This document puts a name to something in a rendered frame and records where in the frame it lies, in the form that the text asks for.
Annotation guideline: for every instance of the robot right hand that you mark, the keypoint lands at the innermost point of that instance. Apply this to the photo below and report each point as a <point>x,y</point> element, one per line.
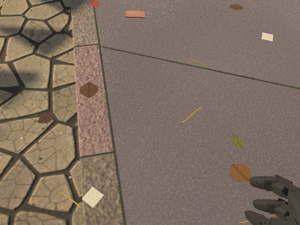
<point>288,213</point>

